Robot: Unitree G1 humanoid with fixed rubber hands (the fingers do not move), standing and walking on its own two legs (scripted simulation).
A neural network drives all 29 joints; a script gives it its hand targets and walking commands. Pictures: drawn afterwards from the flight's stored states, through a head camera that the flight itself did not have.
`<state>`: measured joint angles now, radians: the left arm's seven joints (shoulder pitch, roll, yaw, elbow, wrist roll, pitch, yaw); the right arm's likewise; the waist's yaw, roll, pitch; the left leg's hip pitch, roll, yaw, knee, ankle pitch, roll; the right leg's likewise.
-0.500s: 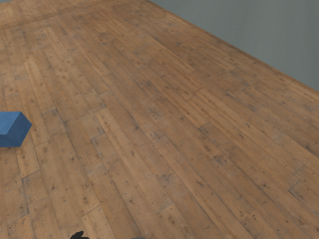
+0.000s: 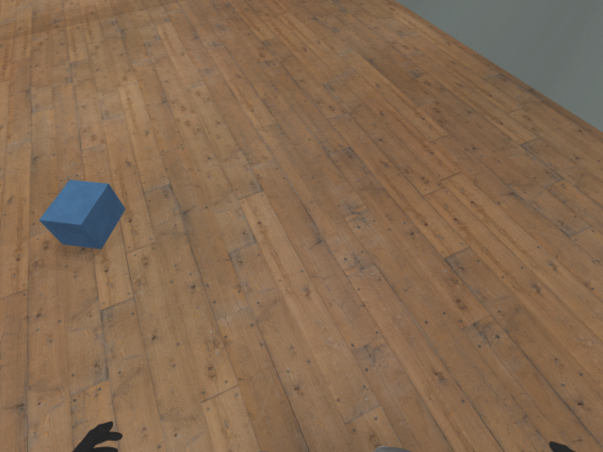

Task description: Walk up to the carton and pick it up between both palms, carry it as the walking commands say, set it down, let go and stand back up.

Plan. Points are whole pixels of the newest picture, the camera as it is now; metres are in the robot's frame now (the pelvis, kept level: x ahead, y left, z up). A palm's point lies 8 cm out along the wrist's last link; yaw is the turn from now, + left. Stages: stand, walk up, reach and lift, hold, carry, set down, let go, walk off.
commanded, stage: walk up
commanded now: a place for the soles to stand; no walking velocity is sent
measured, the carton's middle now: (85, 214) +1.03 +0.99 -0.68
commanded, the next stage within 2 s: none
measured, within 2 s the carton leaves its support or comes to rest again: neither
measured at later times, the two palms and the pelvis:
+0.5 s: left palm (39, 387) +0.21 +0.43 -0.09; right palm (472, 347) +0.28 -0.22 -0.09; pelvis +0.16 +0.09 +0.00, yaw +9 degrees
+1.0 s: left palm (10, 328) +0.30 +0.53 -0.10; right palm (378, 246) +0.47 -0.10 -0.10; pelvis +0.31 +0.19 -0.01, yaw +17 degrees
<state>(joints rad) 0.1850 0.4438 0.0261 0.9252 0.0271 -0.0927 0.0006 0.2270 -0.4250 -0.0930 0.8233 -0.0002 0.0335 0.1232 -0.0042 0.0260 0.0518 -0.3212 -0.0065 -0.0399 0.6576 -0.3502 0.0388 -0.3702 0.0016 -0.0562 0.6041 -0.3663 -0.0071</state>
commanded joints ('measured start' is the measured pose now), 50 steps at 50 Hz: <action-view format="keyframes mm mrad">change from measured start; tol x32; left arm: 1 204 384 161 -58 13 -46 47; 50 3 231 75 -124 -35 -1 3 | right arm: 1 -122 -162 -26 -171 -38 -27 -26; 16 313 -263 -96 14 -33 -36 -30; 50 82 -334 -80 -78 -4 -54 -60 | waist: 1 119 -158 -130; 14 -99 -235 -109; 17 -188 359 -20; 31 133 -211 -153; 50 -10 131 -20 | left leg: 1 -588 -20 -135 433 -126 -16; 15 191 10 149 -102 127 1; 18 200 220 -735 -438 -40 176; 27 -9 139 -407 -315 10 208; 32 -549 11 -169 466 -87 -18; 45 110 24 156 -79 171 -10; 48 198 183 -663 -418 -41 163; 50 162 204 -642 -379 -80 205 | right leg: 1 556 -523 632 -429 -234 -160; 13 250 -286 -124 -212 393 -103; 16 -4 -165 -131 441 295 -52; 17 -269 -58 -66 680 -199 -23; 29 387 3 10 -190 147 -43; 32 489 -537 562 -406 -205 -187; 39 416 -327 -39 -265 471 -165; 50 -276 -68 98 571 -137 -35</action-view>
